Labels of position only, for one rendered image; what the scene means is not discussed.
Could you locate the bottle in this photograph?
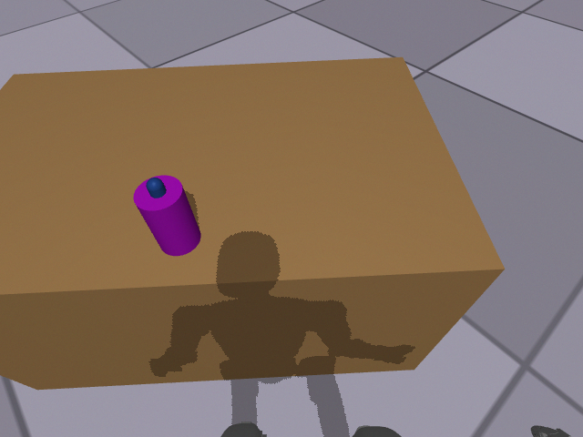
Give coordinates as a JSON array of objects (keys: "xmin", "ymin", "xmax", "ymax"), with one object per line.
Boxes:
[{"xmin": 133, "ymin": 176, "xmax": 201, "ymax": 256}]

